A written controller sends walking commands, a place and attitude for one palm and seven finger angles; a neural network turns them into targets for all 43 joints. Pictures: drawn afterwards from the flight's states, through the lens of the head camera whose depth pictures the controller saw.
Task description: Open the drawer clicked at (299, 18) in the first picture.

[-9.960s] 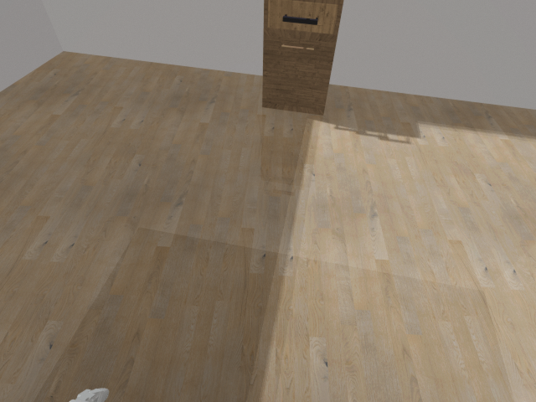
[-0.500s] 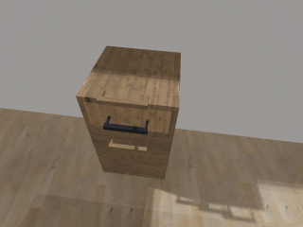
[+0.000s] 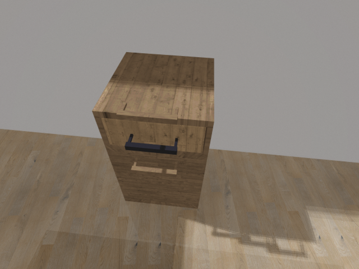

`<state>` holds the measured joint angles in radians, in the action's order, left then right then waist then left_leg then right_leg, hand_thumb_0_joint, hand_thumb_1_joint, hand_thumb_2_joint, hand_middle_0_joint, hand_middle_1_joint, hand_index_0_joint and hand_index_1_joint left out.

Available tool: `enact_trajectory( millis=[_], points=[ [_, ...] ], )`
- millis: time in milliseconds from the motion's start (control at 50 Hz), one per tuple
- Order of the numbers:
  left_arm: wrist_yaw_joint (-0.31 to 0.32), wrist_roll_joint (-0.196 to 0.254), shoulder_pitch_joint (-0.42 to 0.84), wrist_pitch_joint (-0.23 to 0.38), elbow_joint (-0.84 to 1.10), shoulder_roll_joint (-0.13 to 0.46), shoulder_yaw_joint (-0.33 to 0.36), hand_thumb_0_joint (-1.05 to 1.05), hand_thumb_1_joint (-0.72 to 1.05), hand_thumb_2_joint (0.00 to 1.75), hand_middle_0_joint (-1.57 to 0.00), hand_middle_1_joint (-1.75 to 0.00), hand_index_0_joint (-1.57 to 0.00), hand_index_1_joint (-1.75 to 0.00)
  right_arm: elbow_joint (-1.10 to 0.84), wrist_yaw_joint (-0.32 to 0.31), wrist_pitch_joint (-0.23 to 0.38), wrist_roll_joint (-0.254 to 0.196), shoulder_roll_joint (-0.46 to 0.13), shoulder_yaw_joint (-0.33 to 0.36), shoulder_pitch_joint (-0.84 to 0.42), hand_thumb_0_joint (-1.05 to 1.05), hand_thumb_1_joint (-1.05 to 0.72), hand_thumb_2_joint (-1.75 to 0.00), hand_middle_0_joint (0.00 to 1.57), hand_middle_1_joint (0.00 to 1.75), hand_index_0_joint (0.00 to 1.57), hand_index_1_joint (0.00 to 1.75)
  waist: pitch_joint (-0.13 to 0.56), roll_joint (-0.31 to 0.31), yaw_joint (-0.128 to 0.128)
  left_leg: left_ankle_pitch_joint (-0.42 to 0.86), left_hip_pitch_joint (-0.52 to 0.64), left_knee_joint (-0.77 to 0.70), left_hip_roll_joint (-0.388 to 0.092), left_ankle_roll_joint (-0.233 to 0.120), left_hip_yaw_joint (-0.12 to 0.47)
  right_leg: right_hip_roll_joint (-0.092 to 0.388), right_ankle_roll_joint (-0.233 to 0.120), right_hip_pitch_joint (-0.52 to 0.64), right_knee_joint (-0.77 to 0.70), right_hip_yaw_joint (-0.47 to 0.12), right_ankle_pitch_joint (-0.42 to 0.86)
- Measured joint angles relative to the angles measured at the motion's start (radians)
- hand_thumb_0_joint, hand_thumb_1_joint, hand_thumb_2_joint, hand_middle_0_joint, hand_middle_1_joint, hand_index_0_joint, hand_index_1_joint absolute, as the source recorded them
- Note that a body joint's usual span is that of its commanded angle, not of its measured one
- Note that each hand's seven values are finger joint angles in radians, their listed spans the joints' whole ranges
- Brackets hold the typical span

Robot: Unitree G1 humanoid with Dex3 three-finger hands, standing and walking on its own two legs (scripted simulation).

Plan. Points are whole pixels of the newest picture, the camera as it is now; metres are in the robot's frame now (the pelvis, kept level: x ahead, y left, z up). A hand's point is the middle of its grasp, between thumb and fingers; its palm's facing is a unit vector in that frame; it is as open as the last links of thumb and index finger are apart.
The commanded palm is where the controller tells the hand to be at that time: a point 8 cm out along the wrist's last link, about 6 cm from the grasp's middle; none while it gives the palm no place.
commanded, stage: look again from close up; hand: left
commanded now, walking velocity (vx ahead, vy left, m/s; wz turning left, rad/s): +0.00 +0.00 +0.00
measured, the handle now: (152, 143) +0.57 +0.14 -0.16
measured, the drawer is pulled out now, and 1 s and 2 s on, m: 0.00 0.00 0.00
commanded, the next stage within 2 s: shuffle to correct the standing spot in 0.08 s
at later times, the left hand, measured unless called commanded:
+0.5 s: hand out of the picture +0.00 +0.14 -0.18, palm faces +0.02 -0.99 -0.16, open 7.3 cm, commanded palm none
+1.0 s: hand out of the picture -0.03 +0.14 -0.18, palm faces +0.06 -0.99 -0.15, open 7.3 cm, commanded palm none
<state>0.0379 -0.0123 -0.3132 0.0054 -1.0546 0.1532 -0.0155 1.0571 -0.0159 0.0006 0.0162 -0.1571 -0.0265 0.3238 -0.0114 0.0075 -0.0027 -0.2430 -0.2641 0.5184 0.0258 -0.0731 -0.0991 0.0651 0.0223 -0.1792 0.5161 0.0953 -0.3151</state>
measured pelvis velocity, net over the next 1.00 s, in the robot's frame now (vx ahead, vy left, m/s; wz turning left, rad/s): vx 0.00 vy -0.02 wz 0.02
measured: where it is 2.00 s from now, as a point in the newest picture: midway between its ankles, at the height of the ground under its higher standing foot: outside the picture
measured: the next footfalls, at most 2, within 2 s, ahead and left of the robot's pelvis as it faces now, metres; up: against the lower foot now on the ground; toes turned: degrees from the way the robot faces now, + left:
none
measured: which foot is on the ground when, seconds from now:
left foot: down 0.00-1.00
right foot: down 0.00-1.00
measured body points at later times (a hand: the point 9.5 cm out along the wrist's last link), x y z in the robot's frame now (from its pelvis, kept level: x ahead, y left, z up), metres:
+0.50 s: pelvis +0.03 -0.02 +0.00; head +0.03 -0.01 +0.45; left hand +0.00 +0.19 -0.17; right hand +0.03 -0.24 -0.15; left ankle +0.03 +0.07 -0.73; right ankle -0.02 -0.13 -0.73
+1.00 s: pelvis +0.00 -0.02 +0.00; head -0.01 -0.01 +0.45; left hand -0.03 +0.19 -0.16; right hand -0.01 -0.24 -0.15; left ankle +0.03 +0.07 -0.73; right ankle -0.02 -0.13 -0.73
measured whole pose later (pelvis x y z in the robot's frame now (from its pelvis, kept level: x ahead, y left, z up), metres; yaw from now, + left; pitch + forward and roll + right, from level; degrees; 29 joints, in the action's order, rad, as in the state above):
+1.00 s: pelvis +0.00 -0.02 +0.00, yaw +1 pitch -2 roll -1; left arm 0.04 -0.01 -0.36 0.01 -1.09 0.14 -0.02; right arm 1.10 -0.02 -0.01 0.01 -0.14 -0.03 0.31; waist -0.02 -0.02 0.00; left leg -0.21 -0.23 0.48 0.00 -0.04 -0.06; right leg 0.03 0.00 -0.13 0.46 0.13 -0.29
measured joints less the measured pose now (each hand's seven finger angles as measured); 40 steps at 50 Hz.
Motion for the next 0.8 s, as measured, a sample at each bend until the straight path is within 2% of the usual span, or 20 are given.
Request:
enact_trajectory(
  millis=[280,320,380,440,560,800],
  points=[
    [-0.007,-0.001,-0.035,0.000,-0.039,-0.015,-0.006,0.00,0.91,0.90,-0.20,-0.30,-0.20,-0.30,0.037,0.000,0.007,-0.004,0.013,0.002,-0.017,0.01,-0.92,-0.90,0.20,0.30,0.20,0.30,-0.009,-0.027,0.008,0.009,0.024,-0.044,-0.004,0.013,-0.002,-0.007,-0.007,0.016,-0.032,-0.002,0.003],
    [-0.011,-0.004,-0.044,-0.003,-0.047,-0.016,-0.005,0.00,0.91,0.90,-0.20,-0.30,-0.20,-0.30,0.041,0.000,0.005,-0.003,0.017,0.006,-0.015,0.01,-0.91,-0.90,0.20,0.30,0.20,0.30,-0.002,-0.034,0.007,-0.001,0.025,-0.039,-0.004,0.016,-0.003,-0.006,-0.013,0.012,-0.018,-0.005,-0.012],
    [0.004,-0.008,-0.047,0.016,-0.058,-0.022,-0.013,0.00,0.91,0.90,-0.20,-0.30,-0.20,-0.30,0.027,0.000,-0.008,-0.004,0.007,0.004,-0.021,0.01,-0.92,-0.90,0.20,0.30,0.20,0.30,-0.007,-0.012,0.002,-0.032,-0.008,0.020,-0.029,0.027,0.013,-0.030,-0.010,0.014,-0.026,0.010,-0.013],
    [0.007,-0.001,-0.046,0.028,-0.066,-0.019,-0.014,0.00,0.91,0.90,-0.20,-0.30,-0.20,-0.30,0.018,-0.005,0.009,-0.003,0.003,0.004,-0.025,0.02,-0.92,-0.90,0.20,0.30,0.20,0.30,-0.011,-0.016,-0.008,-0.048,-0.013,0.042,-0.033,0.030,0.024,-0.034,-0.018,0.018,-0.017,0.020,-0.024],
    [0.007,0.004,-0.026,0.022,-0.056,-0.023,-0.009,0.00,0.91,0.90,-0.20,-0.30,-0.20,-0.30,0.022,-0.021,0.017,-0.004,-0.007,0.004,-0.030,0.02,-0.93,-0.90,0.20,0.30,0.20,0.30,0.009,-0.007,0.000,-0.068,0.006,0.066,-0.031,0.032,0.032,-0.032,-0.019,0.043,0.005,0.029,-0.048],
    [0.001,0.005,-0.010,0.006,-0.023,-0.003,0.000,0.00,0.92,0.90,-0.20,-0.30,-0.20,-0.30,0.026,-0.011,-0.001,-0.005,-0.004,0.005,-0.040,0.02,-0.94,-0.90,0.20,0.30,0.20,0.30,0.011,-0.025,0.004,-0.012,0.036,0.004,-0.025,0.036,0.032,-0.029,-0.025,0.057,-0.024,0.030,-0.012]
  ],
)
